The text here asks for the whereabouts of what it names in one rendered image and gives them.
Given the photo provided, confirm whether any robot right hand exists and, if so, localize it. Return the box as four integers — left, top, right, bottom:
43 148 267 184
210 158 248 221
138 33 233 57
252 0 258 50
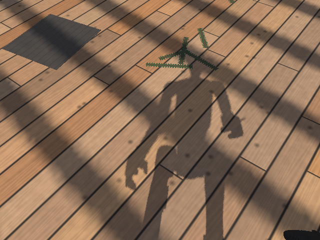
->
283 230 320 240

